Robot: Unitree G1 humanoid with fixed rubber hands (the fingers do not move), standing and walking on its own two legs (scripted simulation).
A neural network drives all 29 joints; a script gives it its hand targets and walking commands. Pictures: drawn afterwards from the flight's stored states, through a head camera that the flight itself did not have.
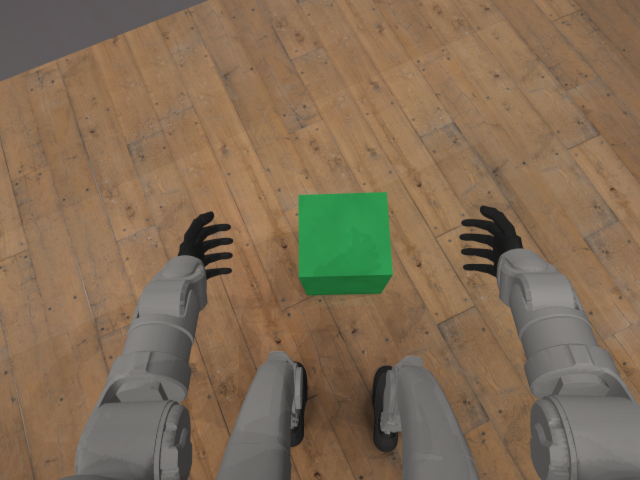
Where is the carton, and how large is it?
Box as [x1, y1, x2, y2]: [299, 192, 392, 294]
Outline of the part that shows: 386,192 299,195 299,278 307,294 381,292 392,274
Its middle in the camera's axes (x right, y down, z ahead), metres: +0.06 +0.01 +1.02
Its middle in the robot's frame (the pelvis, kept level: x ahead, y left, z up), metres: +0.52 +0.01 -0.56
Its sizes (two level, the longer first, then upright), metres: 0.210 0.200 0.250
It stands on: the floor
